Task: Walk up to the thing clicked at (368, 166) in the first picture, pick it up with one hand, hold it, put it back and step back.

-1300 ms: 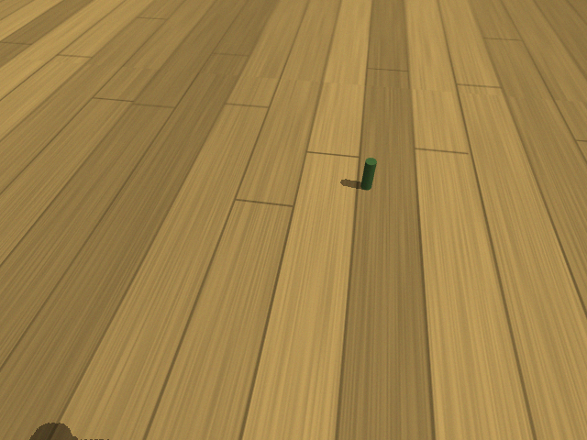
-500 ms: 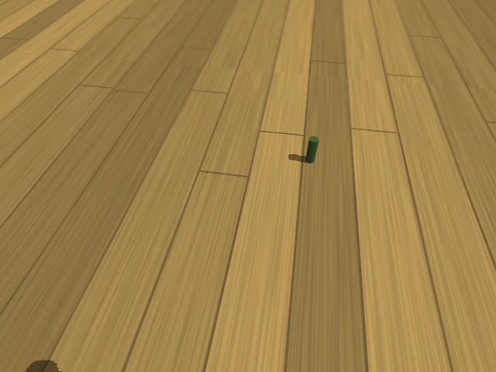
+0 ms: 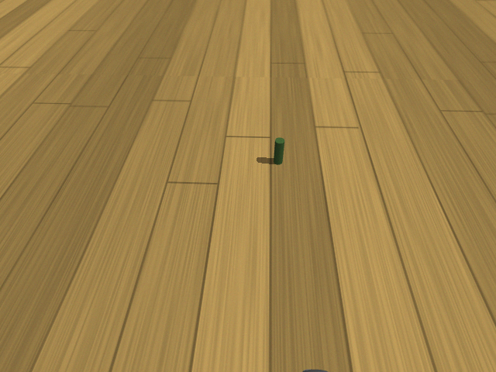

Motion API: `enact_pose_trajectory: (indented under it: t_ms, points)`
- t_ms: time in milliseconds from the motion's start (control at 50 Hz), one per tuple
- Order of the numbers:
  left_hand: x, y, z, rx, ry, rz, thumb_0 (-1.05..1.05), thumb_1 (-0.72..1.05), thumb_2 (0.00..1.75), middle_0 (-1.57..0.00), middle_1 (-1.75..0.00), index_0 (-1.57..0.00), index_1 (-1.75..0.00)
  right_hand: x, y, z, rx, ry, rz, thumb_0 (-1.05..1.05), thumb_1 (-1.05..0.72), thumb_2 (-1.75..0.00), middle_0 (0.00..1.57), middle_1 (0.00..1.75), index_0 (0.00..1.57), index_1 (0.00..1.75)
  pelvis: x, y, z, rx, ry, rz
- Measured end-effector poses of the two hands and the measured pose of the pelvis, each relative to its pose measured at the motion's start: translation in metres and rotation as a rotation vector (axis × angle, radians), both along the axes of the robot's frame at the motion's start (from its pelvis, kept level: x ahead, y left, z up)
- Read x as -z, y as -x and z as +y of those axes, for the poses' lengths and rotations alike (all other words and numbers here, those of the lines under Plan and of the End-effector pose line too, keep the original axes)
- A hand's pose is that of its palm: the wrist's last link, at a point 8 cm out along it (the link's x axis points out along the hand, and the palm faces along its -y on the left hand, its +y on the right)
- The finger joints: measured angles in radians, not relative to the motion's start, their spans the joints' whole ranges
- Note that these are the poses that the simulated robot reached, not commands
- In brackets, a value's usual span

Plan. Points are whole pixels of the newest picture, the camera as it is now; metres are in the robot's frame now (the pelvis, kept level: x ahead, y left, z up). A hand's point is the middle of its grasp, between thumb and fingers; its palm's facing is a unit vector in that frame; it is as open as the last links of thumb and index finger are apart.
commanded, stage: walk up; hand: left
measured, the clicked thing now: (278, 151) +1.34 -0.19 -0.70
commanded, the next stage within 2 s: none
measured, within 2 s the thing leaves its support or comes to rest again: neither
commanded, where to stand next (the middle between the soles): +0.99 -0.29 m, yaw -18 degrees
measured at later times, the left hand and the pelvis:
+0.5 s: hand (174, 324) +0.25 +0.16 -0.14, palm faces -0.16 -0.92 -0.35, open 7.4 cm; pelvis +0.19 -0.10 -0.01, yaw -10 degrees
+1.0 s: hand (219, 183) +0.60 +0.08 -0.13, palm faces -0.35 -0.84 -0.41, open 7.4 cm; pelvis +0.42 -0.16 -0.02, yaw -17 degrees
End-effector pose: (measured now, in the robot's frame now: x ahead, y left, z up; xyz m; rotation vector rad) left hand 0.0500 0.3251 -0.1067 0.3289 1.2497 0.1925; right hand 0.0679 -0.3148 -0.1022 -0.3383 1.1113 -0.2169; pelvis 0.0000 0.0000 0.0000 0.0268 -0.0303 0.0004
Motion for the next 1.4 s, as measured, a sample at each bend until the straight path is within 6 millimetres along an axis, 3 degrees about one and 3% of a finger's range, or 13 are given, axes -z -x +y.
enact_pose_trajectory:
  t_ms: [120, 220, 360, 520, 620, 680, 780, 860, 1020, 1080, 1180, 1300, 1400]
  points:
    - [-0.012, -0.066, -0.025, 0.087, -0.039, -0.039, 0.01, 0.91, 0.90, -0.20, -0.30, -0.20, -0.30, 0.009, 0.008, -0.063, 0.079, 0.032, 0.047, 0.01, -0.90, -0.90, 0.21, 0.30, 0.21, 0.30, 0.009, -0.037, -0.035, 0.064, -0.013, -0.013]
    - [-0.007, -0.118, -0.061, 0.117, -0.089, -0.130, 0.01, 0.91, 0.90, -0.20, -0.30, -0.20, -0.30, 0.037, -0.016, -0.108, 0.111, 0.038, 0.087, 0.01, -0.90, -0.90, 0.20, 0.30, 0.20, 0.30, 0.030, -0.072, -0.072, 0.092, 0.014, -0.027]
    - [-0.014, -0.147, -0.109, 0.124, -0.029, -0.094, 0.01, 0.90, 0.90, -0.20, -0.30, -0.20, -0.30, 0.021, -0.085, -0.109, 0.089, -0.039, 0.015, 0.01, -0.91, -0.90, 0.20, 0.30, 0.20, 0.29, 0.009, -0.121, -0.092, 0.141, 0.024, -0.026]
    - [0.000, -0.210, -0.120, 0.157, 0.010, -0.059, 0.01, 0.90, 0.90, -0.20, -0.30, -0.20, -0.31, 0.006, -0.152, -0.108, 0.084, -0.035, 0.013, 0.01, -0.90, -0.90, 0.20, 0.30, 0.20, 0.30, 0.007, -0.196, -0.100, 0.177, 0.045, -0.009]
    - [0.022, -0.275, -0.109, 0.193, 0.013, -0.048, 0.01, 0.90, 0.90, -0.20, -0.30, -0.20, -0.31, 0.005, -0.211, -0.107, 0.102, 0.018, -0.030, 0.01, -0.90, -0.90, 0.20, 0.30, 0.21, 0.30, 0.022, -0.254, -0.092, 0.199, 0.035, -0.007]
    - [0.026, -0.321, -0.111, 0.233, 0.002, -0.036, 0.01, 0.90, 0.90, -0.20, -0.30, -0.20, -0.30, -0.001, -0.234, -0.105, 0.138, 0.030, -0.089, 0.01, -0.90, -0.90, 0.20, 0.30, 0.21, 0.30, 0.023, -0.281, -0.091, 0.223, 0.021, -0.013]
    - [0.012, -0.406, -0.127, 0.316, 0.009, -0.097, 0.01, 0.91, 0.90, -0.20, -0.30, -0.20, -0.30, -0.013, -0.246, -0.107, 0.205, 0.026, -0.080, 0.01, -0.90, -0.90, 0.20, 0.30, 0.21, 0.30, 0.011, -0.323, -0.101, 0.257, 0.011, -0.015]
    - [-0.002, -0.467, -0.148, 0.372, 0.014, -0.143, 0.01, 0.91, 0.90, -0.20, -0.30, -0.20, -0.30, -0.010, -0.249, -0.118, 0.237, 0.017, -0.021, 0.01, -0.90, -0.90, 0.20, 0.30, 0.21, 0.30, 0.007, -0.354, -0.113, 0.274, 0.007, -0.013]
    - [-0.011, -0.570, -0.206, 0.429, -0.034, -0.227, 0.01, 0.90, 0.90, -0.20, -0.30, -0.20, -0.30, 0.030, -0.276, -0.165, 0.305, -0.024, 0.072, 0.01, -0.90, -0.90, 0.20, 0.30, 0.21, 0.30, 0.026, -0.424, -0.162, 0.289, 0.019, -0.017]
    - [-0.016, -0.587, -0.223, 0.412, -0.033, -0.259, 0.01, 0.91, 0.90, -0.20, -0.30, -0.20, -0.30, 0.037, -0.305, -0.176, 0.302, -0.044, 0.094, 0.01, -0.90, -0.90, 0.20, 0.30, 0.20, 0.30, 0.024, -0.445, -0.175, 0.300, 0.014, -0.023]
    - [-0.025, -0.595, -0.232, 0.381, -0.036, -0.201, 0.01, 0.90, 0.90, -0.20, -0.30, -0.20, -0.30, 0.026, -0.368, -0.189, 0.270, -0.070, 0.039, 0.01, -0.91, -0.90, 0.20, 0.30, 0.20, 0.29, 0.010, -0.481, -0.186, 0.311, 0.017, -0.011]
    - [-0.019, -0.609, -0.222, 0.345, -0.043, -0.119, 0.01, 0.90, 0.90, -0.20, -0.30, -0.20, -0.31, 0.014, -0.434, -0.197, 0.230, -0.062, 0.025, 0.01, -0.91, -0.90, 0.20, 0.30, 0.20, 0.30, 0.006, -0.530, -0.192, 0.313, 0.028, 0.006]
    - [0.002, -0.638, -0.204, 0.314, -0.039, -0.060, 0.01, 0.90, 0.90, -0.20, -0.30, -0.20, -0.31, 0.008, -0.497, -0.201, 0.208, -0.021, 0.008, 0.01, -0.91, -0.90, 0.20, 0.30, 0.20, 0.30, 0.016, -0.581, -0.188, 0.303, 0.043, 0.013]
